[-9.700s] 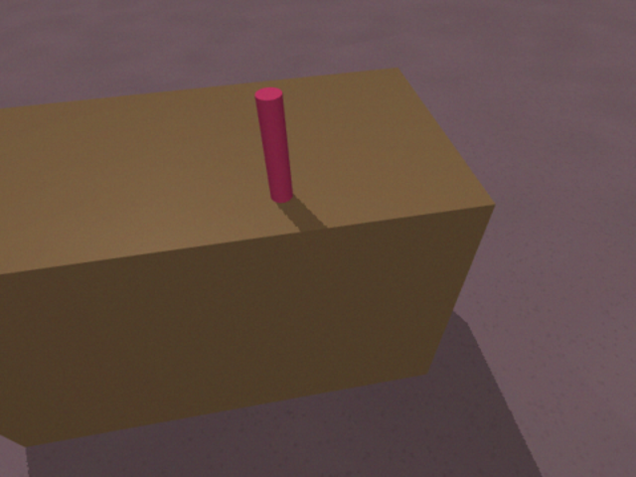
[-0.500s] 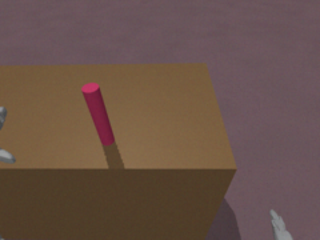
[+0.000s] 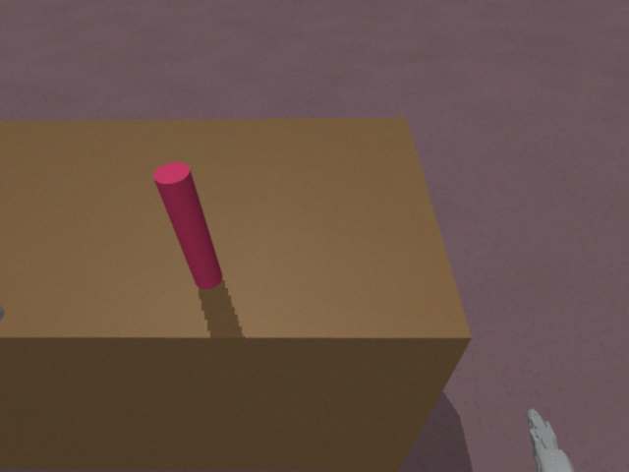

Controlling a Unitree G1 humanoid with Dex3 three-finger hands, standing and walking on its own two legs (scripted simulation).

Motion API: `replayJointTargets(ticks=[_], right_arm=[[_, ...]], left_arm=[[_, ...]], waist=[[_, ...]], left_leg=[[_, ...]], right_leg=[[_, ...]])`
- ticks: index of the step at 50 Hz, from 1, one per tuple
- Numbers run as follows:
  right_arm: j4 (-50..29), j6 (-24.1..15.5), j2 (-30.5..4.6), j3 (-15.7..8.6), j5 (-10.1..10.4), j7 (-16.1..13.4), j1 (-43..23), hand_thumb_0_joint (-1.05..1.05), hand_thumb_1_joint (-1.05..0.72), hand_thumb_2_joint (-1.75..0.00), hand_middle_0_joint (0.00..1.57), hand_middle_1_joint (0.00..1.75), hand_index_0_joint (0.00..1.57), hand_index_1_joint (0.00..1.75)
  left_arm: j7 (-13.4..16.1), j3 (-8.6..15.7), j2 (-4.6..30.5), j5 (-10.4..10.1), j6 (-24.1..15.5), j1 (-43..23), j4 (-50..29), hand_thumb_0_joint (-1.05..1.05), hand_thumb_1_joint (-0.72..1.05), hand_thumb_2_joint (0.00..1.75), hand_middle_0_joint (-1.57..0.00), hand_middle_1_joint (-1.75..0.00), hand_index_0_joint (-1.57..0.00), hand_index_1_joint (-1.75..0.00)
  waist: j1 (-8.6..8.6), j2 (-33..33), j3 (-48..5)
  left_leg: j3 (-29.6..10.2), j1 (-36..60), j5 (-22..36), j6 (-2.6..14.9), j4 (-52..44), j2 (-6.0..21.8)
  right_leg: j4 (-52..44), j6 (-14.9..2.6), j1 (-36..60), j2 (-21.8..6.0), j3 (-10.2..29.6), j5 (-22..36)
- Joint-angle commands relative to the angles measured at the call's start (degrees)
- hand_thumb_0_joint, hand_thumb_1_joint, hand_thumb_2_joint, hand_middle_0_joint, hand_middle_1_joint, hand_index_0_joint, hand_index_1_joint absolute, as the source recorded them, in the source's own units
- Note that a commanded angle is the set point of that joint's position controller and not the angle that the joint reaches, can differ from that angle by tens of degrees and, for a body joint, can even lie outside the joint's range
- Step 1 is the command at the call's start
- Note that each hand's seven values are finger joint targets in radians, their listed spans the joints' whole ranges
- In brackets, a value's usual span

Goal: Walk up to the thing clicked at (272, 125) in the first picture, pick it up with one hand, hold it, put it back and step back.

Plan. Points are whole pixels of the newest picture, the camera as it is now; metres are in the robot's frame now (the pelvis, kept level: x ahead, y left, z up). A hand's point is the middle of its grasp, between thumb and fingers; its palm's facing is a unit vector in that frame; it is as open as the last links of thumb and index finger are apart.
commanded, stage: go down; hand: left
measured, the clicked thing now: (192, 233) +0.45 +0.19 +0.08
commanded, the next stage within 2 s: approach in 1.18 s
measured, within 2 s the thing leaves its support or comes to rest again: neither
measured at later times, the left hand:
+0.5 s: hand out of the picture +0.36 +0.38 +0.17, palm faces +0.17 -0.99 +0.00, open 17.6 cm
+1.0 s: hand out of the picture +0.35 +0.38 +0.17, palm faces +0.17 -0.99 -0.01, open 17.5 cm
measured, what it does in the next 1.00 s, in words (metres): stands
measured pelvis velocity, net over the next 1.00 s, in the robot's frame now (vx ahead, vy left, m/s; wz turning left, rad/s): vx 0.00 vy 0.01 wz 0.00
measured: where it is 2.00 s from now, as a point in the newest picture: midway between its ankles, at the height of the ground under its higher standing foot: outside the picture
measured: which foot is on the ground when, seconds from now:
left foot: down 0.00-1.00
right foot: down 0.00-1.00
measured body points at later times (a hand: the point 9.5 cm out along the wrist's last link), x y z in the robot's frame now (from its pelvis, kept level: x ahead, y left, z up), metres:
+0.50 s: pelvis +0.00 +0.00 +0.00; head +0.03 +0.02 +0.45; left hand +0.35 +0.43 +0.18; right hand +0.15 -0.26 -0.08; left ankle -0.02 +0.12 -0.74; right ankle +0.01 -0.14 -0.74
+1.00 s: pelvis +0.00 +0.01 +0.00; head +0.02 +0.02 +0.45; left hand +0.34 +0.43 +0.17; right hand +0.15 -0.26 -0.08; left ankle -0.02 +0.12 -0.74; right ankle +0.01 -0.14 -0.74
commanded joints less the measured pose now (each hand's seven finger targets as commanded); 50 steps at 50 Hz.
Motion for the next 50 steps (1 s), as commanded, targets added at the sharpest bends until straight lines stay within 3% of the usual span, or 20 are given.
replayJointTargets(ticks=[1, 6, 7, 11, 14, 18, 21, 23, 25, 26, 27, 29, 32, 34, 36, 38, 43, 45, 49, 50], right_arm=[[-8.7, -2.6, -9.1, -3.3, 0.0, -1.1, -5.4, 0.0, 0.54, -0.05, 0.05, 0.05, 0.05, 0.05], [-6.0, -2.0, -8.6, -2.6, -0.1, -1.1, -4.1, 0.0, 0.54, -0.05, 0.05, 0.05, 0.05, 0.05], [-8.2, -2.3, -10.1, -3.7, -0.1, -1.1, -6.2, 0.0, 0.54, -0.05, 0.05, 0.05, 0.05, 0.05], [-7.1, -2.2, -8.9, -2.6, -0.1, -1.0, -5.5, 0.0, 0.54, -0.05, 0.05, 0.05, 0.05, 0.05], [-6.4, -2.2, -8.6, -2.4, -0.2, -1.0, -5.4, 0.0, 0.54, -0.05, 0.05, 0.05, 0.05, 0.05], [-8.2, -2.3, -10.1, -3.3, -0.4, -1.5, -6.5, 0.0, 0.54, -0.05, 0.05, 0.05, 0.05, 0.05], [-8.6, -2.1, -9.3, -2.4, -0.2, -1.0, -6.3, 0.0, 0.54, -0.05, 0.05, 0.05, 0.05, 0.05], [-6.6, -2.1, -9.7, -3.0, -0.4, -0.9, -5.0, 0.0, 0.54, -0.05, 0.05, 0.05, 0.05, 0.05], [-8.3, -2.0, -7.8, -1.2, -0.2, -0.9, -4.9, 0.0, 0.54, -0.05, 0.05, 0.05, 0.05, 0.05], [-7.8, -1.9, -8.8, -2.4, -0.2, -1.1, -5.0, 0.0, 0.54, -0.05, 0.05, 0.05, 0.05, 0.05], [-10.1, -2.0, -11.1, -4.0, -0.3, -1.3, -6.0, 0.0, 0.54, -0.05, 0.05, 0.05, 0.05, 0.05], [-7.5, -1.8, -8.5, -2.0, -0.2, -1.2, -4.8, 0.0, 0.54, -0.05, 0.05, 0.05, 0.05, 0.05], [-7.8, -1.7, -10.2, -3.4, 0.0, -1.4, -5.1, 0.0, 0.54, -0.05, 0.05, 0.05, 0.05, 0.05], [-7.0, -1.6, -8.6, -2.3, 0.0, -1.1, -5.1, 0.0, 0.54, -0.05, 0.05, 0.05, 0.05, 0.05], [-11.1, -2.0, -9.5, -2.8, 0.1, -1.2, -6.9, 0.0, 0.54, -0.05, 0.05, 0.05, 0.05, 0.05], [-7.9, -1.6, -9.0, -2.7, -0.1, -1.3, -3.6, 0.0, 0.54, -0.05, 0.05, 0.05, 0.05, 0.05], [-6.7, -1.7, -8.6, -2.3, 0.0, -1.1, -5.8, 0.0, 0.54, -0.05, 0.05, 0.05, 0.05, 0.05], [-6.6, -1.8, -10.4, -3.8, -0.3, -1.4, -5.2, 0.0, 0.53, -0.05, 0.05, 0.05, 0.05, 0.05], [-8.4, -2.0, -9.7, -3.1, -0.3, -1.3, -6.3, 0.0, 0.54, -0.05, 0.05, 0.05, 0.05, 0.05], [-7.4, -1.9, -9.6, -3.2, -0.3, -1.4, -5.1, 0.0, 0.53, -0.05, 0.05, 0.05, 0.05, 0.05]], left_arm=[[0.1, 3.8, 22.7, -1.8, -4.1, -21.0, -11.8, 0.0, -0.61, 0.05, -0.06, -0.04, -0.06, -0.04], [-0.6, 4.2, 24.2, -1.6, -4.2, -20.6, -8.9, 0.0, -0.61, 0.05, -0.06, -0.04, -0.06, -0.04], [-0.7, 4.0, 24.8, -1.4, -4.5, -21.6, -9.5, 0.0, -0.6, 0.05, -0.05, -0.04, -0.06, -0.04], [-0.5, 4.4, 26.6, -1.1, -5.0, -23.9, -9.9, 0.0, -0.57, 0.05, -0.05, -0.04, -0.06, -0.04], [-0.6, 3.6, 24.9, -1.2, -4.7, -23.4, -6.7, 0.0, -0.59, 0.05, -0.05, -0.04, -0.06, -0.04], [-0.4, 4.3, 28.0, -0.4, -5.3, -26.2, -8.1, 0.0, -0.58, 0.05, -0.05, -0.04, -0.06, -0.04], [-0.8, 2.4, 24.2, -0.7, -5.1, -22.8, -3.8, 0.0, -0.6, 0.05, -0.05, -0.04, -0.06, -0.05], [-0.9, 3.9, 26.2, -1.1, -5.9, -23.3, -5.2, 0.0, -0.56, 0.06, -0.05, -0.04, -0.05, -0.04], [-1.0, 4.2, 27.3, -0.8, -6.0, -24.5, -7.6, 0.0, -0.56, 0.06, -0.05, -0.05, -0.06, -0.05], [-0.8, 4.7, 27.9, -0.7, -5.7, -23.5, -7.8, 0.0, -0.55, 0.05, -0.05, -0.04, -0.06, -0.04], [-0.6, 4.8, 27.9, -0.6, -5.6, -23.7, -8.6, 0.0, -0.55, 0.05, -0.05, -0.04, -0.06, -0.04], [-0.4, 4.6, 27.2, -0.7, -5.1, -24.4, -9.5, 0.0, -0.53, 0.05, -0.05, -0.04, -0.05, -0.04], [-0.5, 3.8, 25.5, -0.9, -4.5, -21.1, -6.5, 0.0, -0.56, 0.06, -0.05, -0.05, -0.06, -0.05], [-0.6, 3.4, 24.6, -0.9, -4.7, -19.5, -5.0, 0.0, -0.55, 0.05, -0.05, -0.04, -0.06, -0.04], [-0.5, 4.3, 25.9, -1.0, -5.5, -22.8, -10.0, 0.0, -0.55, 0.05, -0.05, -0.04, -0.06, -0.04], [-0.5, 5.5, 27.3, -1.1, -5.4, -22.7, -11.7, 0.0, -0.54, 0.04, -0.05, -0.04, -0.06, -0.04], [-1.2, 3.1, 23.7, -1.3, -4.3, -20.3, -8.1, 0.0, -0.55, 0.05, -0.06, -0.04, -0.06, -0.04], [-0.9, 4.5, 26.4, -1.1, -4.8, -22.7, -10.3, 0.0, -0.56, 0.04, -0.06, -0.05, -0.06, -0.04], [-0.9, 3.7, 24.7, -1.7, -4.9, -23.8, -11.9, 0.0, -0.53, 0.04, -0.05, -0.04, -0.06, -0.03], [-0.8, 3.9, 24.4, -1.5, -4.6, -21.9, -8.3, 0.0, -0.56, 0.04, -0.05, -0.05, -0.06, -0.04]], waist=[[0.03, 7.4, -15.5], [0.14, 8.5, -14.7], [0.08, 8.8, -15.3], [0.38, 10.4, -15.3], [-0.64, 9.0, -14.9], [-0.37, 9.6, -17.8], [-0.61, 9.0, -15.8], [-0.08, 9.4, -16.3], [0.12, 10.5, -18.9], [0.47, 10.5, -18.7], [-0.09, 9.3, -20.0], [0.19, 11.2, -18.4], [-0.18, 8.9, -15.4], [0.62, 8.3, -13.2], [0.42, 8.5, -17.4], [0.21, 10.7, -17.6], [0.21, 10.4, -15.0], [-0.19, 11.2, -15.8], [-0.05, 10.0, -16.2], [-0.47, 8.7, -16.0]], left_leg=[[-0.4, 7.6, 20.4, 0.43, -2.3, -1.3], [-0.7, 7.0, 22.0, 0.08, -1.9, -1.0], [-0.7, 7.3, 21.7, -0.06, -2.0, -0.9], [-0.9, 6.5, 18.6, -0.17, -2.3, -0.9], [-0.6, 6.4, 19.1, 0.26, -1.6, -1.0], [-0.6, 6.6, 18.7, 0.26, -1.1, -1.3], [-1.1, 6.6, 18.6, -0.2, -1.5, -0.6], [-1.0, 5.5, 19.6, -0.26, -0.9, -0.7], [-0.6, 7.0, 21.6, 0.04, -0.3, -1.0], [-0.5, 6.4, 21.7, 0.05, -0.4, -1.1], [-0.8, 7.5, 22.3, 0.01, -0.5, -0.9], [-0.7, 7.3, 22.4, -0.04, -0.5, -0.9], [-0.6, 5.5, 20.1, 0.05, -1.1, -1.0], [-0.7, 3.9, 18.3, -0.01, -1.4, -0.8], [-0.8, 6.3, 19.1, 0.05, -1.3, -0.8], [-0.5, 7.0, 20.6, 0.06, -0.9, -1.0], [-1.0, 6.7, 21.6, -0.3, -1.0, -0.5], [-1.1, 7.7, 21.3, -0.48, -1.0, -0.3], [-1.1, 7.4, 20.5, -0.28, -1.1, -0.5], [-1.0, 6.9, 20.4, -0.05, -0.8, -0.7]], right_leg=[[-0.7, -2.22, 5.5, 1.8, -0.7, 13.9], [-0.6, -2.43, 4.4, 2.0, -0.7, 14.0], [-0.5, -2.56, 4.3, 2.0, -0.6, 13.7], [-0.7, -2.69, 3.3, 2.1, -0.7, 10.9], [-0.5, -2.47, 3.3, 2.0, -0.4, 12.1], [-0.3, -2.46, 3.8, 1.9, -0.3, 12.1], [-0.4, -2.8, 1.5, 2.4, -0.7, 10.3], [0.1, -2.79, 2.0, 2.3, -0.5, 11.3], [0.2, -2.66, 3.9, 2.0, -0.4, 13.5], [0.3, -2.65, 4.5, 1.9, -0.3, 13.8], [0.3, -2.68, 4.7, 2.1, -0.4, 14.1], [0.0, -2.68, 3.8, 2.1, -0.4, 13.8], [-0.4, -2.71, 2.8, 2.2, -0.4, 11.9], [-0.6, -2.76, 2.2, 2.4, -0.5, 10.3], [-0.2, -2.72, 3.3, 2.3, -0.6, 11.2], [-0.1, -2.67, 3.9, 2.1, -0.5, 12.6], [0.0, -2.96, 1.3, 2.3, -0.6, 11.6], [-0.1, -2.92, 1.5, 2.4, -0.8, 11.4], [-0.1, -2.84, 2.1, 2.3, -0.9, 11.4], [0.0, -2.68, 2.4, 2.2, -0.7, 11.7]])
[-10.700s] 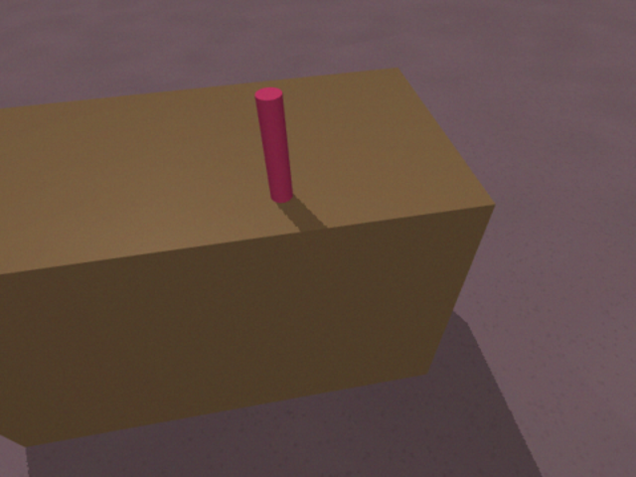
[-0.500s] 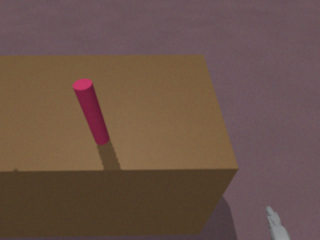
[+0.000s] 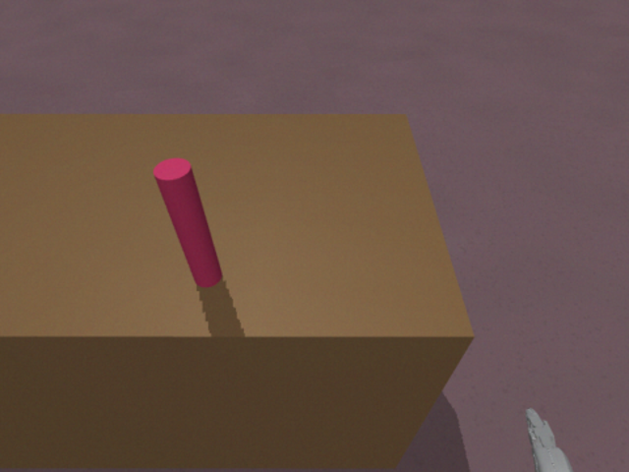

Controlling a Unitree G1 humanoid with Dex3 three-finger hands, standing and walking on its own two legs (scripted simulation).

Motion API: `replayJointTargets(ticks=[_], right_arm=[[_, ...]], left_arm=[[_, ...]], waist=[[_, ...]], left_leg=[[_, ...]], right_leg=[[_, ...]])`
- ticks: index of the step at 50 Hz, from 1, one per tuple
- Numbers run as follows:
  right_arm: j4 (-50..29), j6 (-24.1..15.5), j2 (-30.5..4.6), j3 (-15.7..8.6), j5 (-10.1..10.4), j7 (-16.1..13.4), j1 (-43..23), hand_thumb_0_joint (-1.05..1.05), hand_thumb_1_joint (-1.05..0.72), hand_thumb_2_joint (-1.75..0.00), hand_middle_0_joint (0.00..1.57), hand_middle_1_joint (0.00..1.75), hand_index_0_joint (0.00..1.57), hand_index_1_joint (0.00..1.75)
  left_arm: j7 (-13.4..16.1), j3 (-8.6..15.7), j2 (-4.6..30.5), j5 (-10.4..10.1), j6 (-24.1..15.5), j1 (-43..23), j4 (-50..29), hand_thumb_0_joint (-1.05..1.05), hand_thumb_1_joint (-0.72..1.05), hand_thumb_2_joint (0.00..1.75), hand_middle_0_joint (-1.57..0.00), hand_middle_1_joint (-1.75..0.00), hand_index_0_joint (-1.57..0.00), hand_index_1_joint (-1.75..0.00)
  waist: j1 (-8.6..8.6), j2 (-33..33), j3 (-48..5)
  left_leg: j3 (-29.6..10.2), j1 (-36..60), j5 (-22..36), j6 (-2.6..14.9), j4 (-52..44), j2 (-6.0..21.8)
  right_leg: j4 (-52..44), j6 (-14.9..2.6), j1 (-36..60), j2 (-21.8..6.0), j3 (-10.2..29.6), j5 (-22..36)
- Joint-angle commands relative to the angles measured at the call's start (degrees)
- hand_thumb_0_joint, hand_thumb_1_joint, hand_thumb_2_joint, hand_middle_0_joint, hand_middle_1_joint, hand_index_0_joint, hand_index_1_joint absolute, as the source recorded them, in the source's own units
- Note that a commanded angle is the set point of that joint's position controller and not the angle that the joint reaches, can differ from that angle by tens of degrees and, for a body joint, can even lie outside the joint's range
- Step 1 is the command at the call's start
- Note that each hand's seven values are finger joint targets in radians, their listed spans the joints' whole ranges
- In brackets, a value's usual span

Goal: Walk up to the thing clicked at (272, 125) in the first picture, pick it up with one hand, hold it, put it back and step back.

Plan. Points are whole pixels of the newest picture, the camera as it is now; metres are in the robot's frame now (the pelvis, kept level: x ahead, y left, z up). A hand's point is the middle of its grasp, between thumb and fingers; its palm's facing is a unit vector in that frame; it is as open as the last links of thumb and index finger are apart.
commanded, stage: go down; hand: left
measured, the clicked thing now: (192, 230) +0.45 +0.18 +0.09
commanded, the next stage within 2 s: approach in 0.18 s
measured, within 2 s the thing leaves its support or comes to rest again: neither
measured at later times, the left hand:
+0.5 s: hand out of the picture +0.36 +0.36 +0.16, palm faces +0.14 -0.99 -0.01, open 17.3 cm
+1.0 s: hand (165, 257) +0.42 +0.22 +0.06, palm faces +0.10 -0.99 +0.03, open 17.3 cm
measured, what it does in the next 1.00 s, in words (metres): stands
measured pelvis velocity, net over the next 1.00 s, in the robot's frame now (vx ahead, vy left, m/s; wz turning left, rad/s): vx -0.01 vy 0.00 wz -0.04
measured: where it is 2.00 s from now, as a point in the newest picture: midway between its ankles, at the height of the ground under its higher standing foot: outside the picture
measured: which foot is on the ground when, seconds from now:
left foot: down 0.00-1.00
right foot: down 0.00-1.00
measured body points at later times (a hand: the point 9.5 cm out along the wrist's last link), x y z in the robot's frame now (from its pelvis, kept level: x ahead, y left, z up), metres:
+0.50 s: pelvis +0.00 +0.00 +0.00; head +0.02 +0.01 +0.45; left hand +0.34 +0.41 +0.17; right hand +0.15 -0.26 -0.08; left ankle -0.02 +0.11 -0.74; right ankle +0.01 -0.14 -0.73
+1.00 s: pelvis -0.01 +0.00 -0.03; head +0.05 +0.02 +0.42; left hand +0.41 +0.28 +0.06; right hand +0.12 -0.28 -0.08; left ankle -0.02 +0.11 -0.73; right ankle +0.01 -0.15 -0.73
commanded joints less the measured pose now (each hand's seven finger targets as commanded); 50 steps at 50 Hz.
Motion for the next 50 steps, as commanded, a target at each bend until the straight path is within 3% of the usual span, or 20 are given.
replayJointTargets(ticks=[1, 3, 6, 15, 17, 21, 23, 25, 27, 28, 31, 34, 40, 43, 44, 45, 46, 48, 49, 50], right_arm=[[-7.4, -2.8, -9.3, -3.1, -0.1, -1.0, -4.1, 0.0, 0.54, -0.05, 0.05, 0.05, 0.05, 0.05], [-8.3, -2.8, -10.0, -3.4, -0.1, -1.1, -3.6, 0.0, 0.53, -0.05, 0.05, 0.05, 0.05, 0.05], [-8.7, -2.8, -9.2, -2.9, -0.1, -1.0, -4.4, 0.0, 0.54, -0.05, 0.05, 0.05, 0.05, 0.05], [-9.8, -2.6, -9.0, -2.5, 0.0, -1.3, -5.0, 0.0, 0.56, -0.04, 0.05, 0.05, 0.05, 0.05], [-8.2, -2.5, -8.0, -1.9, 0.1, -1.1, -5.1, 0.0, 0.56, -0.05, 0.05, 0.05, 0.05, 0.05], [-10.6, -3.0, -9.5, -2.8, -0.1, -1.3, -4.7, 0.0, 0.57, -0.04, 0.05, 0.05, 0.05, 0.05], [-9.5, -3.0, -7.7, -1.3, 0.0, -0.9, -3.5, 0.0, 0.57, -0.04, 0.05, 0.05, 0.05, 0.05], [-10.6, -3.4, -9.2, -2.8, -0.3, -0.8, -3.1, 0.0, 0.56, -0.04, 0.05, 0.05, 0.05, 0.05], [-9.1, -3.3, -6.8, -0.9, -0.4, -0.1, -1.4, 0.0, 0.57, -0.04, 0.05, 0.05, 0.05, 0.05], [-12.3, -3.7, -8.5, -2.4, -0.3, 0.1, -2.7, 0.0, 0.57, -0.04, 0.05, 0.05, 0.05, 0.05], [-14.5, -3.5, -9.9, -3.4, -0.6, 1.1, -1.0, 0.0, 0.57, -0.04, 0.05, 0.05, 0.05, 0.05], [-17.1, -2.7, -10.5, -4.8, -0.9, 2.4, 0.5, 0.0, 0.56, -0.04, 0.05, 0.05, 0.05, 0.05], [-21.5, -0.4, -9.7, -5.9, -1.7, 5.9, 3.0, 0.0, 0.56, -0.04, 0.05, 0.05, 0.05, 0.05], [-24.0, 1.0, -8.5, -6.5, -1.7, 7.2, 1.8, 0.0, 0.55, -0.05, 0.05, 0.05, 0.05, 0.05], [-26.8, 1.2, -10.9, -8.2, -1.7, 7.0, -0.6, 0.0, 0.54, -0.05, 0.05, 0.05, 0.05, 0.05], [-26.9, 1.6, -11.3, -8.8, -1.8, 7.2, 0.7, 0.0, 0.54, -0.05, 0.05, 0.05, 0.05, 0.05], [-27.2, 2.1, -7.9, -6.3, -1.7, 7.6, 1.9, 0.0, 0.54, -0.05, 0.05, 0.05, 0.05, 0.05], [-28.3, 2.6, -10.3, -9.0, -1.3, 7.3, 2.4, 0.0, 0.54, -0.05, 0.05, 0.05, 0.05, 0.05], [-27.2, 3.0, -8.0, -7.0, -1.1, 7.6, 4.2, 0.0, 0.54, -0.05, 0.05, 0.05, 0.05, 0.05], [-29.0, 3.2, -9.0, -8.1, -0.9, 7.6, 3.3, 0.0, 0.54, -0.05, 0.05, 0.05, 0.05, 0.05]], left_arm=[[0.3, 3.5, 22.7, -2.1, -3.6, -20.3, -12.0, 0.0, -0.54, 0.04, -0.05, -0.04, -0.06, -0.04], [0.5, 4.1, 24.3, -1.7, -3.7, -21.3, -12.8, 0.0, -0.56, 0.03, -0.05, -0.04, -0.06, -0.04], [0.3, 2.5, 21.5, -1.7, -3.3, -20.6, -10.9, 0.0, -0.56, 0.04, -0.05, -0.05, -0.06, -0.04], [0.8, 4.1, 24.2, -1.4, -3.5, -21.7, -11.8, 0.0, -0.47, 0.03, -0.05, -0.04, -0.05, -0.05], [0.5, 1.4, 20.3, -1.5, -3.3, -20.0, -9.8, 0.0, -0.47, 0.04, -0.05, -0.03, -0.04, -0.04], [0.5, -0.5, 18.0, -1.7, -4.1, -21.3, -10.6, 0.0, -0.46, 0.04, -0.04, -0.03, -0.04, -0.04], [0.5, -2.7, 13.8, -2.3, -4.4, -19.7, -6.9, 0.0, -0.5, 0.04, -0.05, -0.04, -0.04, -0.05], [1.2, -3.6, 12.5, -2.5, -5.7, -20.2, -7.6, 0.0, -0.52, 0.04, -0.05, -0.04, -0.04, -0.04], [1.7, -5.6, 8.7, -2.6, -7.0, -20.5, -6.6, 0.0, -0.54, 0.03, -0.05, -0.04, -0.05, -0.04], [2.1, -5.4, 7.6, -3.5, -8.3, -21.9, -9.3, 0.0, -0.52, 0.04, -0.04, -0.04, -0.04, -0.04], [4.5, -6.5, 4.9, -2.9, -10.6, -21.0, -6.3, 0.0, -0.55, 0.04, -0.05, -0.05, -0.05, -0.05], [8.0, -5.5, 5.3, -2.5, -13.8, -24.3, -12.0, 0.0, -0.54, 0.03, -0.05, -0.04, -0.05, -0.04], [16.1, -4.7, 2.9, -0.9, -18.7, -24.2, -19.3, 0.0, -0.51, 0.02, -0.05, -0.04, -0.06, -0.03], [19.4, -7.0, -2.1, -0.2, -19.3, -23.5, -20.4, 0.0, -0.49, 0.03, -0.05, -0.04, -0.06, -0.03], [20.9, -4.4, 1.6, 0.3, -19.6, -23.4, -23.1, 0.0, -0.48, 0.03, -0.06, -0.04, -0.07, -0.03], [21.7, -5.9, -0.7, 1.1, -19.3, -21.1, -20.7, 0.0, -0.47, 0.02, -0.06, -0.03, -0.07, -0.02], [22.1, -9.0, -4.8, 1.4, -19.1, -22.1, -22.6, 0.0, -0.46, 0.02, -0.06, -0.03, -0.07, -0.02], [23.2, -7.6, -4.5, 1.2, -18.7, -18.7, -20.6, 0.0, -0.45, 0.01, -0.06, -0.03, -0.07, -0.02], [23.4, -11.3, -9.5, 1.3, -17.8, -17.1, -18.7, 0.0, -0.45, 0.02, -0.06, -0.03, -0.07, -0.02], [23.5, -11.9, -10.6, 0.9, -17.6, -17.1, -19.3, 0.0, -0.47, 0.02, -0.05, -0.03, -0.07, -0.02]], waist=[[0.44, 9.1, -14.0], [0.36, 9.9, -14.8], [0.28, 8.0, -13.5], [0.79, 8.5, -16.7], [0.67, 8.6, -12.4], [-0.88, 8.4, -13.8], [-1.3, 6.0, -10.6], [-2.09, 5.8, -11.3], [-2.66, 6.4, -11.9], [-2.96, 6.0, -12.2], [-3.96, 4.9, -14.4], [-3.47, 6.5, -18.5], [-0.86, 12.9, -26.0], [-0.35, 11.8, -26.0], [0.43, 12.3, -28.8], [-0.02, 11.3, -28.1], [-0.06, 11.3, -27.3], [-0.54, 9.2, -26.3], [-0.67, 6.6, -20.9], [-1.26, 4.9, -21.3]], left_leg=[[-0.7, 8.5, 20.3, -0.23, -3.6, -1.1], [-0.7, 8.7, 19.5, -0.29, -3.7, -1.2], [-0.8, 8.3, 19.0, -0.01, -3.6, -1.1], [-0.6, 7.6, 19.4, 0.16, -3.5, -1.5], [-0.7, 6.5, 17.1, -0.13, -4.2, -1.2], [-1.2, 9.1, 18.0, -0.44, -4.1, -0.5], [-0.8, 7.2, 15.2, 0.07, -3.6, -1.0], [-0.5, 6.6, 14.1, 0.31, -2.8, -1.3], [-0.3, 7.2, 14.3, 0.55, -1.4, -1.4], [-0.5, 6.9, 14.9, 0.23, -1.0, -1.1], [-1.2, 7.5, 16.5, -0.18, 1.2, -0.3], [-1.2, 7.3, 18.4, -0.34, 4.1, -0.3], [-1.5, 7.1, 26.8, -1.91, 9.1, 0.8], [-1.4, 3.2, 27.5, -2.13, 10.4, 1.0], [-1.3, 3.5, 27.8, -2.1, 10.7, 0.9], [-1.2, 2.5, 26.8, -2.19, 11.0, 1.1], [-1.1, 1.5, 25.3, -2.13, 10.7, 1.1], [-0.8, 0.1, 23.9, -1.91, 11.0, 1.0], [-0.5, -3.2, 20.0, -1.59, 10.2, 0.9], [-0.4, -4.1, 18.0, -1.32, 10.2, 0.8]], right_leg=[[-1.2, -2.87, 5.1, 2.0, -0.8, 11.7], [-1.2, -2.89, 5.1, 2.0, -0.6, 11.2], [-1.3, -2.83, 4.3, 2.0, -0.7, 10.9], [-1.0, -2.67, 7.2, 1.6, -0.3, 12.0], [-1.1, -2.92, 4.5, 2.0, -0.4, 9.4], [-0.8, -3.03, 2.4, 2.4, -1.0, 9.4], [-1.2, -2.64, 1.0, 2.2, -0.7, 7.9], [-0.4, -2.4, 0.2, 1.9, -0.5, 7.9], [0.6, -2.32, -2.2, 1.7, -0.4, 8.0], [1.3, -2.31, -2.5, 1.9, -0.7, 8.3], [3.3, -2.42, -5.6, 2.0, -0.8, 8.1], [5.5, -2.5, -5.9, 1.9, -0.6, 9.4], [10.8, -3.07, -5.7, 1.8, -0.5, 12.2], [12.6, -3.21, -4.1, 1.9, -0.2, 13.1], [13.4, -3.22, -2.4, 1.9, 0.1, 14.0], [13.9, -3.26, -2.7, 2.0, 0.2, 13.5], [14.1, -3.39, -2.7, 2.1, 0.1, 12.7], [14.5, -3.19, -2.2, 2.3, 0.3, 12.6], [14.2, -3.16, -3.1, 2.4, 0.4, 10.3], [14.2, -3.09, -3.0, 2.4, 0.5, 9.8]])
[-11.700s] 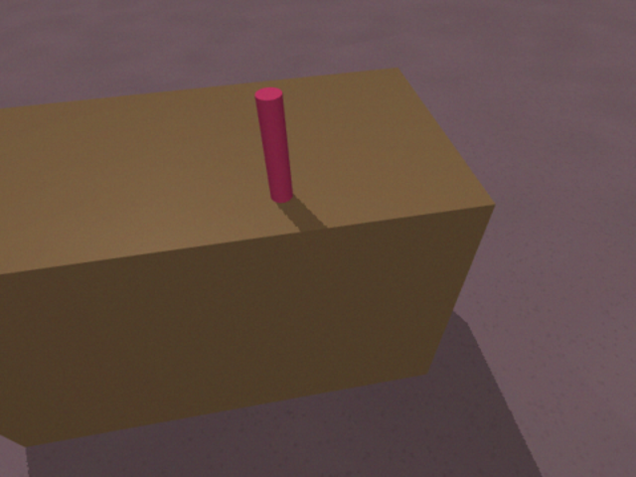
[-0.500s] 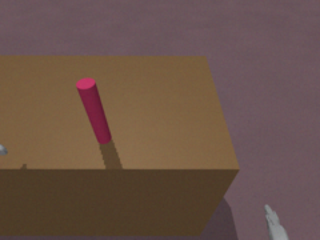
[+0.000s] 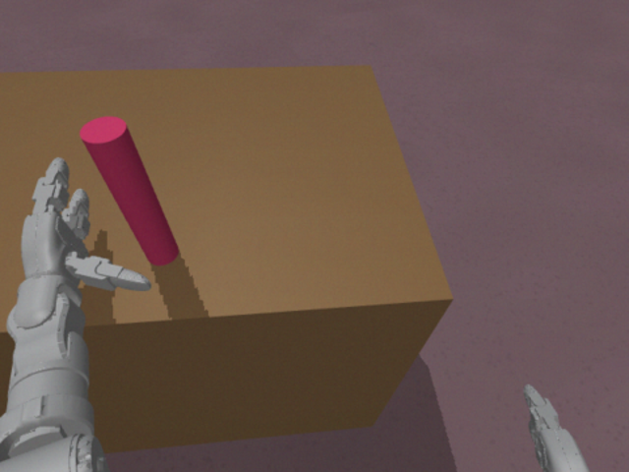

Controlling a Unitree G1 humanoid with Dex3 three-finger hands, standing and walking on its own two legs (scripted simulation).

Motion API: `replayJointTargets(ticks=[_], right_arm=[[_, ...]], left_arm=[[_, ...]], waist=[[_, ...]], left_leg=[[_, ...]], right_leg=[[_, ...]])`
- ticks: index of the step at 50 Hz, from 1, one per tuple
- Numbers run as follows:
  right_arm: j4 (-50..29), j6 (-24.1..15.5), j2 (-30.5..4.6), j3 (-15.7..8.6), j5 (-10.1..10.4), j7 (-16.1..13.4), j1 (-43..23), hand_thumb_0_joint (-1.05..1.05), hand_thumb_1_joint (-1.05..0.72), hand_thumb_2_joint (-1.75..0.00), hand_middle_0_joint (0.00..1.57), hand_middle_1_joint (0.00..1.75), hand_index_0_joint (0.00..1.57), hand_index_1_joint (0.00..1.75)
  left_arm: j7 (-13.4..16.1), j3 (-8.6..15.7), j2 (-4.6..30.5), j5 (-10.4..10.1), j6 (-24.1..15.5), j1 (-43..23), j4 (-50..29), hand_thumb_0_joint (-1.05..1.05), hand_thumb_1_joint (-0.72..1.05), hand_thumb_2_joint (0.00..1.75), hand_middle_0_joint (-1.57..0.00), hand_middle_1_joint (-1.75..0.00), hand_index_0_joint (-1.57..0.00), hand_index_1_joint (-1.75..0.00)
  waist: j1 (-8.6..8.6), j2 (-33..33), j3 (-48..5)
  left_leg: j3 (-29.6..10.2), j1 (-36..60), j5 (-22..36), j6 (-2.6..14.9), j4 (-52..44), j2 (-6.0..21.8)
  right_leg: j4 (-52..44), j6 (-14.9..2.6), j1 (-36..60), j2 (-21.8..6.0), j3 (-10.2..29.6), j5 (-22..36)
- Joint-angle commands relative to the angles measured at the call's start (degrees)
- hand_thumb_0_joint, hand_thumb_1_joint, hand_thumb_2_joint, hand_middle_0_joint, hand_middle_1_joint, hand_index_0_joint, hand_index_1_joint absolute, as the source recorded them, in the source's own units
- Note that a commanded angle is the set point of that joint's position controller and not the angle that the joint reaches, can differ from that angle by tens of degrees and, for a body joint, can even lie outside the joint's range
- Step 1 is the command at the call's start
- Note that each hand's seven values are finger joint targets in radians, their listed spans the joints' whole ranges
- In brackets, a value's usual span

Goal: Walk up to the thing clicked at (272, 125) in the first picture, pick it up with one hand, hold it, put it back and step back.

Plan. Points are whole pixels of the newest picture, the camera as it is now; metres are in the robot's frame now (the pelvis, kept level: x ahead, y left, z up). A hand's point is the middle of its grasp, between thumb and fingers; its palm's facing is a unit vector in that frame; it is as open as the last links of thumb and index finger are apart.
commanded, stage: close in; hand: left
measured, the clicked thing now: (138, 202) +0.45 +0.20 +0.11
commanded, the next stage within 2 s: rest palm in 0.30 s
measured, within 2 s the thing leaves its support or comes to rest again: leaves its support in 1.68 s
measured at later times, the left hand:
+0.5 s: hand (143, 234) +0.42 +0.20 +0.09, palm faces +0.15 -0.99 +0.02, open 17.5 cm
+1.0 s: hand (147, 212) +0.45 +0.20 +0.09, palm faces +0.16 -0.99 +0.01, open 13.2 cm
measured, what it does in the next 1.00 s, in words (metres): stands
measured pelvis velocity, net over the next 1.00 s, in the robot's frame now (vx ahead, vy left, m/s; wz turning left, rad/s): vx -0.01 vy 0.00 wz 0.00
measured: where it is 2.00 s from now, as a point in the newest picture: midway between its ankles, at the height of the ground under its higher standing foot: outside the picture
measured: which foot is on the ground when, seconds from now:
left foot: down 0.00-1.00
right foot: down 0.00-1.00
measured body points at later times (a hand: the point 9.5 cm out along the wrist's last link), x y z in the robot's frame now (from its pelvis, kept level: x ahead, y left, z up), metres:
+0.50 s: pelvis -0.01 -0.01 -0.01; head +0.04 +0.00 +0.44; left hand +0.41 +0.25 +0.09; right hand +0.14 -0.27 -0.05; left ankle -0.02 +0.11 -0.71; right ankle +0.03 -0.14 -0.71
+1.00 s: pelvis -0.01 +0.00 -0.01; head +0.06 +0.01 +0.43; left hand +0.44 +0.25 +0.10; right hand +0.14 -0.27 -0.05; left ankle -0.02 +0.11 -0.71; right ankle +0.03 -0.14 -0.71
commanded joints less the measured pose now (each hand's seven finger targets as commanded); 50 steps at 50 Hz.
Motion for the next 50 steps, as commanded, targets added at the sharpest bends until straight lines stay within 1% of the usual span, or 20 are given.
replayJointTargets(ticks=[1, 3, 6, 8, 11, 12, 15, 19, 23, 25, 28, 30, 32, 33, 36, 37, 40, 41, 46, 50], right_arm=[[-11.6, -1.5, -10.4, -5.7, 0.7, -0.5, -2.1, 0.0, 0.54, -0.05, 0.05, 0.05, 0.05, 0.05], [-14.8, -1.2, -9.0, -4.5, 1.0, -0.3, -2.3, 0.0, 0.55, -0.04, 0.05, 0.05, 0.05, 0.05], [-15.0, -0.9, -8.2, -5.1, 1.3, -0.1, 2.7, 0.0, 0.55, -0.04, 0.05, 0.05, 0.05, 0.05], [-17.4, -0.9, -8.4, -4.6, 1.5, -0.2, 1.6, 0.0, 0.56, -0.04, 0.05, 0.05, 0.05, 0.05], [-17.1, -0.8, -7.1, -3.4, 1.4, 0.0, 3.9, 0.0, 0.55, -0.04, 0.05, 0.05, 0.05, 0.05], [-16.2, -0.6, -8.5, -5.0, 1.3, -0.1, 4.9, 0.0, 0.55, -0.04, 0.05, 0.05, 0.05, 0.05], [-18.5, -0.6, -8.2, -4.5, 1.1, -0.1, 3.1, 0.0, 0.55, -0.04, 0.05, 0.05, 0.05, 0.05], [-19.3, -0.2, -7.4, -4.2, 0.9, -0.2, 3.2, 0.0, 0.55, -0.04, 0.05, 0.05, 0.05, 0.05], [-19.1, 0.0, -7.5, -4.6, 0.9, -0.2, 2.8, 0.0, 0.54, -0.05, 0.05, 0.05, 0.05, 0.05], [-19.0, 0.1, -6.9, -4.0, 0.7, 0.0, 2.4, 0.0, 0.54, -0.05, 0.05, 0.05, 0.05, 0.05], [-22.1, 0.3, -6.0, -3.2, 0.7, 0.4, 1.9, 0.0, 0.54, -0.04, 0.05, 0.05, 0.05, 0.05], [-22.4, 0.4, -9.0, -6.0, 0.8, 0.0, 2.4, 0.0, 0.53, -0.04, 0.05, 0.05, 0.05, 0.05], [-24.2, 0.3, -6.3, -3.6, 0.7, 0.3, 1.9, 0.0, 0.53, -0.04, 0.05, 0.05, 0.05, 0.05], [-24.6, 0.3, -7.1, -4.7, 0.8, 0.0, 1.5, 0.0, 0.53, -0.04, 0.05, 0.05, 0.05, 0.05], [-23.7, 0.1, -6.1, -2.9, 0.7, 0.2, 2.9, 0.0, 0.53, -0.04, 0.05, 0.05, 0.05, 0.05], [-23.0, 0.2, -7.3, -4.3, 0.7, 0.0, 4.1, 0.0, 0.53, -0.04, 0.05, 0.05, 0.05, 0.05], [-22.5, 0.5, -8.8, -5.9, 0.5, 0.1, 4.5, 0.0, 0.53, -0.04, 0.05, 0.05, 0.05, 0.05], [-21.5, 0.6, -7.9, -5.0, 0.4, 0.3, 6.1, 0.0, 0.53, -0.04, 0.05, 0.05, 0.05, 0.05], [-22.5, 0.4, -7.2, -4.4, 0.4, 0.9, 4.6, 0.0, 0.52, -0.05, 0.05, 0.05, 0.05, 0.05], [-23.3, 0.5, -8.5, -5.8, 0.2, 1.1, 3.1, 0.0, 0.52, -0.04, 0.05, 0.05, 0.05, 0.05]], left_arm=[[2.0, -0.5, 11.1, -1.0, -2.3, -15.2, -8.3, 0.0, -0.48, 0.01, -0.06, -0.03, -0.07, -0.02], [2.9, 1.8, 15.8, -0.9, -3.1, -22.3, -15.9, 0.0, -0.5, 0.0, -0.06, -0.03, -0.08, -0.01], [2.7, -2.7, 8.5, -1.1, -2.2, -19.7, -12.5, 0.0, -0.49, 0.0, -0.06, -0.03, -0.08, -0.01], [3.2, -1.4, 10.9, -1.2, -2.0, -21.0, -15.1, 0.0, -0.5, 0.0, -0.06, -0.02, -0.08, 0.0], [2.7, -3.7, 9.0, -0.9, -1.7, -23.4, -15.3, 0.0, -0.5, 0.0, -0.06, -0.02, -0.07, 0.0], [2.8, -3.5, 9.7, -0.9, -1.8, -23.8, -15.3, 0.0, -0.53, 0.0, -0.06, -0.01, -0.08, 0.0], [4.3, -2.4, 11.6, -0.2, -1.7, -26.3, -16.6, 0.0, -0.51, 0.0, -0.06, -0.01, -0.08, 0.0], [6.0, -3.7, 9.8, 0.4, -2.2, -27.9, -17.4, 0.0, -0.53, 0.0, -0.06, 0.0, -0.08, 0.0], [7.2, -3.7, 7.7, 0.8, -1.4, -23.0, -9.0, 0.0, -0.61, 0.0, -0.11, 0.0, -0.1, 0.0], [7.8, -3.4, 9.1, 1.5, -2.0, -25.9, -12.7, 0.0, -0.61, 0.0, -0.12, 0.0, -0.12, 0.0], [8.6, -2.4, 9.7, 1.7, -2.6, -26.0, -12.0, 0.0, -0.6, 0.02, -0.31, -0.15, -0.32, -0.14], [9.3, -0.2, 13.6, 1.7, -3.4, -28.7, -14.0, 0.0, -0.59, 0.04, -0.36, -0.2, -0.37, -0.18], [9.1, -2.4, 11.3, 2.0, -3.8, -31.9, -14.9, 0.0, -0.57, 0.08, -0.42, -0.25, -0.44, -0.24], [9.1, -3.5, 9.1, 2.2, -3.2, -30.3, -10.5, 0.0, -0.57, 0.11, -0.45, -0.28, -0.47, -0.27], [8.9, -4.2, 8.5, 2.0, -3.0, -31.9, -8.7, 0.0, -0.53, 0.16, -0.52, -0.34, -0.53, -0.33], [9.1, -2.5, 12.0, 2.4, -3.0, -32.6, -10.0, 0.0, -0.54, 0.17, -0.54, -0.35, -0.55, -0.35], [9.0, -3.6, 10.3, 2.5, -2.1, -32.4, -6.5, 0.0, -0.48, 0.24, -0.61, -0.43, -0.62, -0.42], [9.3, -2.2, 12.2, 2.7, -2.2, -32.5, -7.6, 0.0, -0.46, 0.26, -0.63, -0.45, -0.64, -0.44], [8.8, -5.7, 5.8, 2.5, -1.4, -32.0, -4.8, 0.0, -0.36, 0.41, -0.81, -0.63, -0.82, -0.62], [9.6, -4.6, 7.0, 2.3, -1.8, -32.2, -7.5, 0.0, -0.27, 0.5, -0.93, -0.74, -0.94, -0.74]], waist=[[2.35, 2.5, -18.6], [2.94, 5.6, -20.6], [0.9, 2.1, -16.7], [1.35, 0.8, -18.1], [0.78, 4.0, -18.2], [0.36, 4.7, -18.6], [1.07, 3.9, -20.9], [1.16, 4.8, -20.8], [1.14, 0.9, -16.8], [1.85, 3.0, -18.0], [2.02, 1.5, -20.1], [1.91, 2.7, -21.4], [1.17, 3.5, -22.3], [0.21, 1.9, -22.4], [-0.01, 2.6, -20.2], [0.09, 4.2, -22.2], [-0.66, 4.7, -21.2], [0.3, 5.1, -21.2], [-0.41, 5.2, -22.8], [0.56, 5.4, -23.7]], left_leg=[[-1.3, 7.4, 21.5, -0.59, -5.3, -0.8], [-0.8, 8.0, 19.6, -0.71, -5.4, -1.1], [-0.5, 7.3, 16.5, -0.18, -5.4, -1.2], [0.1, 6.7, 15.5, 0.54, -4.9, -1.9], [-0.1, 9.3, 17.5, 0.21, -4.2, -1.9], [-0.1, 10.5, 17.9, 0.14, -3.9, -1.9], [0.0, 9.2, 17.2, 0.34, -3.6, -2.1], [0.1, 9.4, 14.3, 0.29, -3.7, -2.3], [0.2, 5.0, 10.9, 0.79, -4.1, -2.3], [0.3, 4.9, 10.8, 0.67, -3.9, -2.5], [0.5, 3.7, 12.0, 0.76, -3.4, -2.5], [0.1, 4.9, 13.8, 0.4, -3.6, -2.2], [0.4, 5.2, 12.9, 0.58, -3.3, -2.4], [0.3, 5.6, 12.8, 0.61, -3.2, -2.3], [-0.3, 5.5, 12.5, 0.38, -3.3, -1.9], [0.2, 6.4, 13.6, 0.38, -2.9, -2.1], [-0.1, 7.0, 14.4, 0.11, -2.9, -1.9], [0.0, 6.4, 15.6, 0.1, -2.8, -2.0], [-0.8, 9.4, 21.7, -0.44, -2.2, -1.0], [-1.0, 9.5, 21.9, -0.7, -2.4, -0.8]], right_leg=[[-1.3, -2.66, 11.0, 1.1, -0.7, 13.9], [-0.9, -2.59, 11.8, 0.9, -0.7, 12.7], [-0.9, -2.35, 9.6, 1.1, -0.7, 11.0], [-1.1, -1.78, 11.2, 0.6, -0.2, 11.9], [-0.3, -2.03, 8.3, 0.5, -0.2, 12.9], [-0.3, -2.01, 7.6, 0.5, -0.2, 13.0], [0.1, -1.91, 10.0, 0.1, 0.1, 13.5], [-0.2, -1.97, 9.6, 0.3, 0.1, 11.0], [-0.8, -1.78, 9.6, 0.3, 0.3, 8.4], [-0.6, -1.81, 9.2, 0.3, 0.4, 8.5], [0.0, -1.7, 11.2, 0.3, 0.5, 9.8], [0.7, -2.02, 11.6, 0.4, 0.3, 10.9], [0.5, -1.83, 12.0, 0.3, 0.8, 10.5], [0.7, -1.87, 11.2, 0.4, 0.8, 10.6], [0.5, -2.05, 8.2, 0.8, 0.3, 9.4], [0.5, -2.01, 9.0, 0.5, 0.6, 10.9], [0.6, -2.28, 7.1, 0.7, 0.3, 10.9], [0.7, -2.26, 7.9, 0.7, 0.2, 12.0], [1.9, -2.63, 5.9, 1.3, -0.6, 14.6], [2.1, -2.79, 6.5, 1.4, -0.9, 13.8]])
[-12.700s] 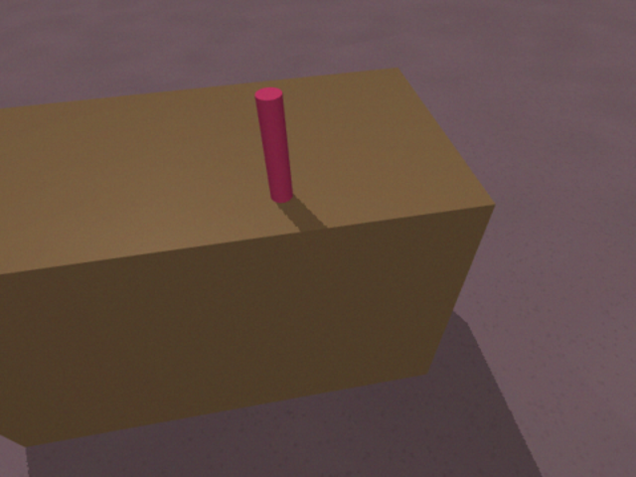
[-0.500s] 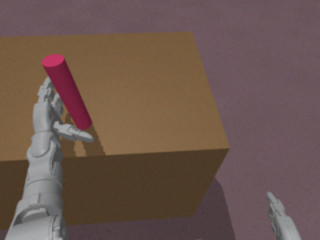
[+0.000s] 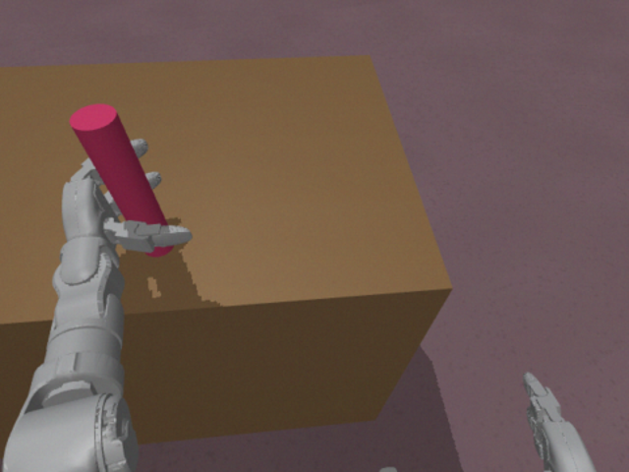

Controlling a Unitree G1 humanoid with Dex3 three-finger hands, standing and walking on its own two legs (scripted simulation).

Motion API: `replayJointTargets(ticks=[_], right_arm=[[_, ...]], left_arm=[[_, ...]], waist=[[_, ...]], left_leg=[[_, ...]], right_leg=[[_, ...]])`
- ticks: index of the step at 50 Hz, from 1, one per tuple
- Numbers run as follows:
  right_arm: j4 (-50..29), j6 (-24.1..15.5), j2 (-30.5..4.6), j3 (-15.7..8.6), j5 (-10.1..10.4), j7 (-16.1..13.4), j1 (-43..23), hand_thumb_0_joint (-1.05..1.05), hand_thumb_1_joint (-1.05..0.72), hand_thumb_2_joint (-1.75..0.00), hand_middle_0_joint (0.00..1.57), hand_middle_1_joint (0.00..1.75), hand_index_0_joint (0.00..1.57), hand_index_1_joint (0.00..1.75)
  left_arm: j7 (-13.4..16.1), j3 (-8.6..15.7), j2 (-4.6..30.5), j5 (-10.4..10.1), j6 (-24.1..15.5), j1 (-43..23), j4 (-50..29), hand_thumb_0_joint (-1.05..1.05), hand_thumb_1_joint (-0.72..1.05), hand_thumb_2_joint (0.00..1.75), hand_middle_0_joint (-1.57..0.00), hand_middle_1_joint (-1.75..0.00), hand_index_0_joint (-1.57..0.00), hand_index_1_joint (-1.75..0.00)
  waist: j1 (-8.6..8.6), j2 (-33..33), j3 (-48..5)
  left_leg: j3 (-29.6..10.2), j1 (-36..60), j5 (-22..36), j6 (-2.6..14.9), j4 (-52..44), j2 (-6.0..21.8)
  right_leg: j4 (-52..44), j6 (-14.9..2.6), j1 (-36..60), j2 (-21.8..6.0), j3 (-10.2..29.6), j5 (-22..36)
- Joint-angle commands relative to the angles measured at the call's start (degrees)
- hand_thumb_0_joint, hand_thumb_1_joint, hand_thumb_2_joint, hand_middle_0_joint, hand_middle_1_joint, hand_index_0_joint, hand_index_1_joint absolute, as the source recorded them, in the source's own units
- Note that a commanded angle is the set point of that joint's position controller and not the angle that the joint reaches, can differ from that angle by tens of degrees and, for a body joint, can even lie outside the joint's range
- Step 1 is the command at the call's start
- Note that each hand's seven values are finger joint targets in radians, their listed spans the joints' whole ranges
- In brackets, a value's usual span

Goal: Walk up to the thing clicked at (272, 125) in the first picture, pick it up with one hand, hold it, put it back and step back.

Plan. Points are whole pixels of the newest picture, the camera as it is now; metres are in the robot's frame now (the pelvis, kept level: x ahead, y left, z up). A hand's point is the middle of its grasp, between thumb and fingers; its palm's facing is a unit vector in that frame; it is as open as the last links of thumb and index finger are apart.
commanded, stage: close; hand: left
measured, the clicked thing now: (132, 192) +0.46 +0.20 +0.13
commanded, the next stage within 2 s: settle in 0.28 s
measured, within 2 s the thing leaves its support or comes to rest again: leaves its support in 0.68 s
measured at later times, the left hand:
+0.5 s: hand (142, 209) +0.45 +0.20 +0.10, palm faces +0.17 -0.99 +0.01, open 5.8 cm
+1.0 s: hand (122, 183) +0.45 +0.21 +0.15, palm faces +0.18 -0.98 -0.01, open 5.5 cm
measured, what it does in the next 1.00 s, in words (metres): stands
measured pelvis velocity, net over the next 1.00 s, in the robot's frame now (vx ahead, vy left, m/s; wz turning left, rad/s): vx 0.00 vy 0.00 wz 0.01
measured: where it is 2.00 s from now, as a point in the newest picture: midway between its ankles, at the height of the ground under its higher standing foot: outside the picture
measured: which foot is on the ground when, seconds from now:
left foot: down 0.00-1.00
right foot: down 0.00-1.00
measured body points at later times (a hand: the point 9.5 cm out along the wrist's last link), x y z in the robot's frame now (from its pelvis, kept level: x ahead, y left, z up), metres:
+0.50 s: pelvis +0.00 +0.00 +0.00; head +0.06 +0.01 +0.44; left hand +0.44 +0.25 +0.10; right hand +0.14 -0.27 -0.04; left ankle -0.01 +0.12 -0.70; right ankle +0.03 -0.14 -0.70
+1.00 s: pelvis +0.00 +0.00 +0.01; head +0.04 +0.00 +0.46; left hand +0.44 +0.26 +0.15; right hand +0.15 -0.26 -0.04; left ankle -0.01 +0.12 -0.70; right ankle +0.03 -0.14 -0.70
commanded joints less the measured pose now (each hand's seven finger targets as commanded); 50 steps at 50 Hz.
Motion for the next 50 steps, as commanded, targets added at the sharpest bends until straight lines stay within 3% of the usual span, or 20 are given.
replayJointTargets(ticks=[1, 4, 6, 9, 10, 12, 13, 15, 17, 19, 22, 25, 26, 31, 34, 38, 40, 44, 47, 50], right_arm=[[-10.4, -2.6, -7.8, -3.8, -0.2, -0.3, -0.8, 0.0, 0.52, -0.04, 0.05, 0.05, 0.05, 0.05], [-9.4, -1.9, -10.5, -7.0, -0.1, -0.6, 0.7, 0.0, 0.52, -0.04, 0.05, 0.05, 0.05, 0.05], [-11.1, -1.8, -9.2, -6.2, -0.1, -0.5, -0.3, 0.0, 0.52, -0.05, 0.05, 0.05, 0.05, 0.05], [-11.1, -1.4, -7.6, -4.8, 0.2, -0.5, -0.8, 0.0, 0.52, -0.05, 0.05, 0.05, 0.05, 0.05], [-10.5, -1.4, -8.0, -5.2, 0.3, -0.6, -1.1, 0.0, 0.52, -0.05, 0.05, 0.05, 0.05, 0.05], [-10.2, -1.2, -6.8, -4.2, 0.1, -0.3, -1.8, 0.0, 0.52, -0.04, 0.05, 0.05, 0.05, 0.05], [-10.7, -1.3, -8.7, -5.9, 0.1, -0.5, -1.4, 0.0, 0.52, -0.04, 0.05, 0.05, 0.05, 0.05], [-9.4, -1.1, -7.1, -3.9, 0.0, -0.2, 0.7, 0.0, 0.52, -0.04, 0.05, 0.05, 0.05, 0.05], [-9.5, -0.8, -8.8, -5.6, 0.1, -0.3, 0.8, 0.0, 0.53, -0.04, 0.05, 0.05, 0.05, 0.05], [-9.0, -0.7, -7.9, -4.8, 0.2, -0.1, 1.1, 0.0, 0.53, -0.04, 0.05, 0.05, 0.05, 0.05], [-11.5, -0.8, -7.8, -4.4, 0.4, -0.1, -2.2, 0.0, 0.53, -0.05, 0.05, 0.05, 0.05, 0.05], [-10.2, -0.6, -6.5, -2.4, 0.4, -0.2, -1.8, 0.0, 0.54, -0.05, 0.05, 0.05, 0.05, 0.05], [-10.7, -0.7, -7.7, -3.4, 0.4, -0.4, -2.8, 0.0, 0.54, -0.05, 0.05, 0.05, 0.05, 0.05], [-9.9, -0.9, -8.3, -4.3, 0.7, -1.5, -2.3, 0.0, 0.54, -0.05, 0.05, 0.05, 0.05, 0.05], [-9.3, -0.9, -6.4, -2.3, 0.9, -1.9, -1.4, 0.0, 0.53, -0.05, 0.05, 0.05, 0.05, 0.05], [-7.3, -1.0, -6.7, -2.0, 1.1, -2.4, -1.3, 0.0, 0.54, -0.05, 0.05, 0.05, 0.05, 0.05], [-7.5, -1.2, -7.6, -3.0, 1.3, -2.6, -1.1, 0.0, 0.54, -0.05, 0.05, 0.05, 0.05, 0.05], [-6.5, -1.6, -7.1, -2.6, 1.6, -2.7, -3.6, 0.0, 0.55, -0.05, 0.05, 0.05, 0.05, 0.05], [-4.2, -1.7, -6.6, -2.3, 1.8, -2.8, -2.6, 0.0, 0.55, -0.05, 0.05, 0.05, 0.05, 0.05], [-4.4, -2.0, -7.2, -2.5, 1.9, -2.7, -4.2, 0.0, 0.54, -0.05, 0.05, 0.05, 0.05, 0.05]], left_arm=[[0.7, 0.4, 9.9, -0.2, -4.0, -23.4, -14.5, 0.0, -0.24, 0.53, -0.96, -0.77, -0.97, -0.77], [2.5, 3.2, 13.1, -0.1, -4.1, -23.2, -17.3, 0.0, -0.18, 0.62, -1.04, -0.87, -1.05, -0.86], [3.0, 2.5, 11.7, 0.1, -3.9, -22.4, -19.0, 0.0, -0.12, 0.67, -1.09, -0.92, -1.11, -0.91], [3.0, 1.3, 7.6, 0.2, -3.1, -18.3, -12.6, 0.0, -0.08, 0.75, -1.17, -1.01, -1.18, -1.0], [3.0, 3.0, 11.0, 0.4, -3.6, -19.4, -15.1, 0.0, -0.06, 0.77, -1.2, -1.04, -1.21, -1.03], [2.2, 1.8, 9.3, 0.8, -4.1, -19.1, -11.9, 0.0, 0.02, 0.82, -1.24, -1.08, -1.26, -1.08], [2.1, 2.8, 10.8, 0.7, -4.3, -19.6, -12.8, 0.0, 0.01, 0.83, -1.27, -1.11, -1.28, -1.1], [1.6, 1.7, 10.4, 0.9, -4.5, -19.7, -11.9, 0.0, 0.1, 0.91, -1.3, -1.16, -1.32, -1.15], [1.4, 5.0, 15.3, 0.6, -4.8, -19.2, -13.3, 0.0, 0.2, 1.02, -1.37, -1.27, -1.38, -1.26], [0.5, 3.1, 12.8, 0.8, -4.4, -17.8, -12.1, 0.0, 0.33, 1.16, -1.44, -1.39, -1.46, -1.37], [0.1, 4.0, 13.1, 0.1, -4.7, -18.9, -14.5, 0.0, 0.57, 1.29, -1.38, -1.36, -1.37, -1.38], [-0.5, 1.9, 12.4, 0.0, -4.5, -21.7, -15.5, 0.0, 0.65, 1.37, -1.4, -1.4, -1.39, -1.43], [-0.2, 3.6, 14.5, 0.0, -4.3, -21.2, -15.3, 0.0, 0.67, 1.38, -1.42, -1.42, -1.41, -1.44], [0.4, 3.6, 15.4, -1.1, -3.5, -25.0, -20.3, 0.0, 0.57, 1.35, -1.47, -1.48, -1.47, -1.49], [0.8, 1.3, 13.0, -0.8, -2.1, -25.7, -20.1, 0.0, 0.49, 1.34, -1.44, -1.46, -1.44, -1.47], [0.8, 2.2, 16.1, -0.8, -0.9, -27.7, -23.5, 0.0, 0.52, 1.35, -1.42, -1.45, -1.42, -1.46], [0.7, 0.9, 13.6, -1.2, 0.3, -27.5, -21.8, 0.0, 0.53, 1.35, -1.41, -1.43, -1.41, -1.45], [0.9, 1.7, 14.9, -1.2, 1.5, -28.3, -23.2, 0.0, 0.52, 1.36, -1.41, -1.44, -1.41, -1.46], [0.4, -0.1, 11.4, -1.5, 3.2, -26.1, -17.7, 0.0, 0.49, 1.35, -1.4, -1.43, -1.4, -1.45], [0.5, 0.9, 14.3, -1.3, 3.5, -28.8, -20.5, 0.0, 0.52, 1.35, -1.42, -1.44, -1.42, -1.46]], waist=[[0.89, 5.7, -23.2], [1.33, 4.6, -24.1], [1.68, 4.3, -25.5], [0.73, 0.3, -20.2], [1.32, 0.3, -18.9], [0.74, 1.2, -18.5], [0.39, 0.8, -19.2], [0.79, 3.3, -19.2], [1.51, 3.2, -22.2], [1.23, 3.8, -21.1], [1.68, 2.8, -23.0], [1.6, 4.9, -23.1], [2.1, 4.9, -23.2], [1.71, 3.4, -23.2], [1.12, 4.5, -23.5], [1.81, 7.4, -24.3], [1.35, 5.8, -22.9], [1.8, 5.1, -21.9], [0.99, 2.1, -18.5], [2.12, 5.6, -22.0]], left_leg=[[-1.1, 13.0, 22.3, -0.7, -6.7, -0.4], [-1.0, 12.0, 22.0, -0.56, -7.0, -0.6], [-0.9, 12.6, 23.4, -0.47, -7.0, -0.7], [-0.6, 8.2, 21.5, 0.07, -7.1, -0.9], [-0.4, 7.2, 19.9, 0.26, -7.5, -1.0], [0.1, 6.6, 17.0, 0.42, -7.1, -1.4], [0.0, 7.6, 16.7, 0.48, -7.3, -1.3], [0.0, 8.2, 16.9, 0.14, -6.9, -1.3], [0.3, 8.0, 18.1, 0.35, -6.7, -1.7], [0.3, 8.5, 18.7, 0.23, -6.7, -1.6], [-0.1, 8.6, 20.1, 0.06, -6.6, -1.2], [-0.4, 9.7, 21.5, -0.17, -6.4, -1.0], [-0.4, 9.6, 21.4, -0.29, -6.6, -1.0], [0.2, 10.0, 15.3, 0.53, -7.7, -1.7], [0.2, 11.7, 17.4, 0.37, -7.8, -1.7], [0.2, 14.7, 19.5, -0.1, -8.5, -1.6], [-0.3, 15.7, 21.6, -0.3, -8.8, -1.1], [0.2, 15.1, 19.8, 0.09, -9.9, -1.5], [0.1, 13.9, 17.4, 0.51, -10.9, -1.4], [0.1, 16.6, 21.6, -0.14, -10.8, -1.2]], right_leg=[[-3.3, -2.65, 10.8, 1.9, -1.4, 15.0], [-3.3, -2.56, 13.1, 1.7, -1.1, 15.9], [-3.0, -2.47, 14.9, 1.6, -1.1, 17.3], [-3.4, -2.21, 14.8, 1.6, -0.7, 17.3], [-3.6, -2.11, 14.9, 1.5, -0.7, 16.2], [-3.8, -2.05, 13.2, 1.3, -0.3, 13.8], [-3.9, -2.07, 12.9, 1.4, -0.3, 13.5], [-3.7, -2.29, 11.4, 1.3, -0.3, 13.0], [-3.8, -2.03, 14.7, 1.1, 0.0, 15.1], [-3.4, -2.17, 13.8, 1.2, -0.1, 15.5], [-3.1, -2.3, 14.6, 1.3, -0.4, 15.9], [-3.0, -2.49, 13.8, 1.3, -0.3, 16.2], [-3.2, -2.55, 13.9, 1.3, -0.3, 15.8], [-4.9, -1.85, 15.8, 1.1, 0.2, 12.7], [-5.0, -1.91, 15.6, 1.1, 0.1, 14.6], [-5.4, -2.16, 15.5, 1.0, -0.1, 15.3], [-5.6, -2.29, 15.2, 1.4, -0.5, 16.3], [-6.7, -1.98, 17.0, 1.2, -0.2, 16.1], [-7.9, -1.78, 16.7, 1.3, -0.4, 14.4], [-7.5, -2.14, 17.8, 1.3, -0.5, 16.6]])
